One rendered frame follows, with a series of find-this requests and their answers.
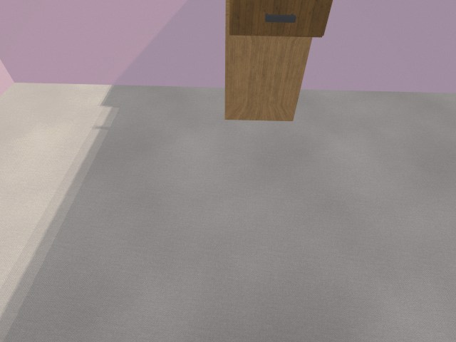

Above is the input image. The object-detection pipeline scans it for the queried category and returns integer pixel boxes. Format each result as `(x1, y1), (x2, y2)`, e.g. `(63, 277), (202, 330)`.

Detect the cabinet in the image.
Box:
(225, 0), (312, 121)

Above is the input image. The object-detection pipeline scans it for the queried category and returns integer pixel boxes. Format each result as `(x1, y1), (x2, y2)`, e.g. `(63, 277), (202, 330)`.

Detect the handle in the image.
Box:
(265, 14), (296, 23)

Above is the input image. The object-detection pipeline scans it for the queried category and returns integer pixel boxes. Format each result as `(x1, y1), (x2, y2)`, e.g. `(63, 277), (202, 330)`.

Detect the drawer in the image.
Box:
(229, 0), (333, 38)

